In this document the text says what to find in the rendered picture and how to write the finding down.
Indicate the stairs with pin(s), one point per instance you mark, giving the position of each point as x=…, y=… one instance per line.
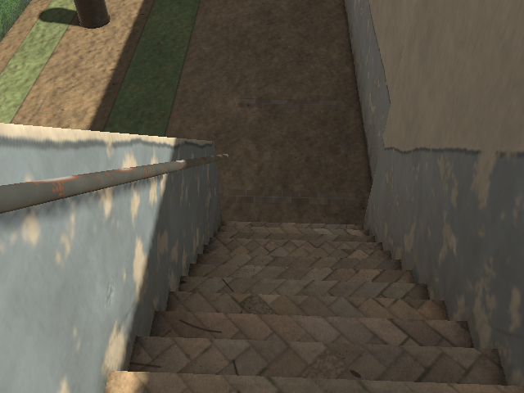
x=305, y=308

